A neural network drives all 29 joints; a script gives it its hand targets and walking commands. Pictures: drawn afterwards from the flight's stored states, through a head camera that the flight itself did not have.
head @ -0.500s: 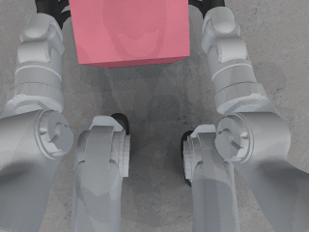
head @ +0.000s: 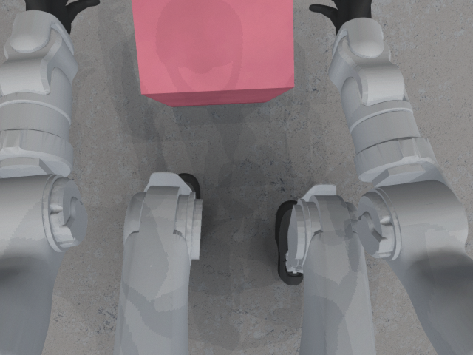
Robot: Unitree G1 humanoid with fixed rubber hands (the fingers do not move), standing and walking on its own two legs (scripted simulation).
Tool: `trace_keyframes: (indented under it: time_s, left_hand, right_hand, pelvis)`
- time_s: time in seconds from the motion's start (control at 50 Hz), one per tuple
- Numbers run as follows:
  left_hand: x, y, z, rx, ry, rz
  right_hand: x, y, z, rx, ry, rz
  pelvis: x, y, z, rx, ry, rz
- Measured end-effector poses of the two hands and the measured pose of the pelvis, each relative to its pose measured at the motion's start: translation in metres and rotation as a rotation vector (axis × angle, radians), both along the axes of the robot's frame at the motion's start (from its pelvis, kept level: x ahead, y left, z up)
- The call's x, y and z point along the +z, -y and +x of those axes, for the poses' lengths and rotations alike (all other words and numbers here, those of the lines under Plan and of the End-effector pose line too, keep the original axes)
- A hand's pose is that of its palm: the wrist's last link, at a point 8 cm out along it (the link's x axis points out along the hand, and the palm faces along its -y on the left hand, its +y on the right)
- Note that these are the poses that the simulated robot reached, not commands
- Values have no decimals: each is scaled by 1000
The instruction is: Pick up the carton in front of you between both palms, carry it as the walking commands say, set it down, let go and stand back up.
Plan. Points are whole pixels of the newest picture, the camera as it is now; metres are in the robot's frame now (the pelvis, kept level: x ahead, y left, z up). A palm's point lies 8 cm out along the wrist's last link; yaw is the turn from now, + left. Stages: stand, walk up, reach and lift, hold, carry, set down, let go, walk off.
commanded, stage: set down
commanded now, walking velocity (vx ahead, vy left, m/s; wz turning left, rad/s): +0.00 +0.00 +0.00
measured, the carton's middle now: (215, 40) +0.54 +0.10 -0.28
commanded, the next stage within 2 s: let go in 0.80 s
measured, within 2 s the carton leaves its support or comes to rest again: neither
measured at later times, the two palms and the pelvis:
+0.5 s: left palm out of the picture +0.50 +0.30 +0.01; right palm out of the picture +0.55 -0.08 +0.01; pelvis +0.03 +0.01 +0.12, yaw +1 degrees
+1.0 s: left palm out of the picture +0.47 +0.31 +0.14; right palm out of the picture +0.52 -0.10 +0.15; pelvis +0.06 +0.02 +0.25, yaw +2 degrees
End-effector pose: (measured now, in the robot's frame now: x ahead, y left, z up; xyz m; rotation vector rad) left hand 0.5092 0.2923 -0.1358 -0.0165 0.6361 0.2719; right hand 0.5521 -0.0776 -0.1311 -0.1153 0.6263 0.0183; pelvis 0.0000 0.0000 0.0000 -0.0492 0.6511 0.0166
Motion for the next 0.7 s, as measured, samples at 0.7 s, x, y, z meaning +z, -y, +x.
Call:
trace_keyframes:
  time_s: [0.7]
  left_hand:
    - [214,-15,-7,-21,7,18]
  right_hand:
    - [210,8,1,-18,11,-10]
  pelvis:
    - [180,-9,40,31,-158,-11]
